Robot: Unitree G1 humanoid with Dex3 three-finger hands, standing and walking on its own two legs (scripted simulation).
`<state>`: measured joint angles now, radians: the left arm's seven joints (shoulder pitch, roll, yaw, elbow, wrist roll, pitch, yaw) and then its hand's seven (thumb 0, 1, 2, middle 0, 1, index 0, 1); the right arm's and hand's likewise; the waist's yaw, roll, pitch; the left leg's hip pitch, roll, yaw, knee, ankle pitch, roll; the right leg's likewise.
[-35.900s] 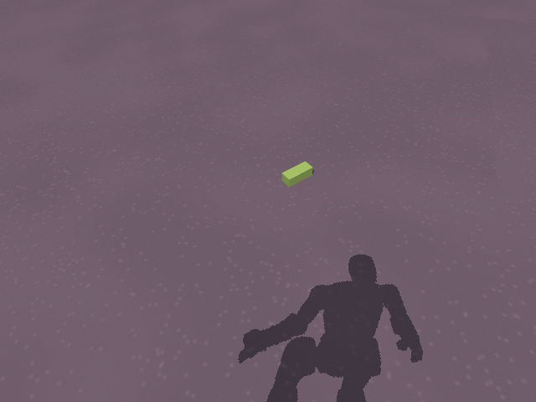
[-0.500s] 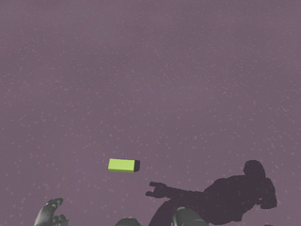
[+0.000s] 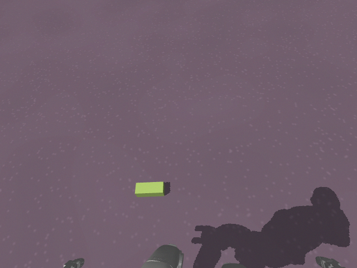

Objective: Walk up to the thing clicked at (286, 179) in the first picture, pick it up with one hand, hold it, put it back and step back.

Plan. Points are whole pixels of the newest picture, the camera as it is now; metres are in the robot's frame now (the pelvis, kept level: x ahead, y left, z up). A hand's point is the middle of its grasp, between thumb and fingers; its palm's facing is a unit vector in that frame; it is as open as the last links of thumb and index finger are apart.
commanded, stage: step back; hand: left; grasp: from above
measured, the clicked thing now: (150, 189) +0.57 +0.27 -0.73
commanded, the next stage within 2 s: none
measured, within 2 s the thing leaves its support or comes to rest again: neither
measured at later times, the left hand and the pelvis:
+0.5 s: hand out of the picture -0.07 +0.27 -0.15, palm faces +0.03 -0.92 -0.40, open 7.4 cm; pelvis -0.15 -0.01 +0.00, yaw +1 degrees
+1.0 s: hand out of the picture -0.21 +0.24 -0.15, palm faces +0.07 -0.91 -0.41, open 7.4 cm; pelvis -0.31 -0.04 -0.01, yaw +5 degrees
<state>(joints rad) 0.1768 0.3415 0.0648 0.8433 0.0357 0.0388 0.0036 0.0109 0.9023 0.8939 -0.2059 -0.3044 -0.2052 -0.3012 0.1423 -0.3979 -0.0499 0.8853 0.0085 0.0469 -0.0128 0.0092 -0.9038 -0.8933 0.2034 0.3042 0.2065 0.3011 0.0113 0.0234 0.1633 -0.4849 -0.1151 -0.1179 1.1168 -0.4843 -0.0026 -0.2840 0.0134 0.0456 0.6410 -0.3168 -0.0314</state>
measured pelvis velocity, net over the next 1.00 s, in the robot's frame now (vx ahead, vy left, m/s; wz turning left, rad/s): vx -0.31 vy -0.04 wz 0.08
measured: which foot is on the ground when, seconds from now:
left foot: up 0.00-0.20, down 0.22-0.58, up 0.60-0.86, down 0.88-1.00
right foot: down 0.00-0.24, up 0.26-0.54, down 0.56-0.90, up 0.92-1.00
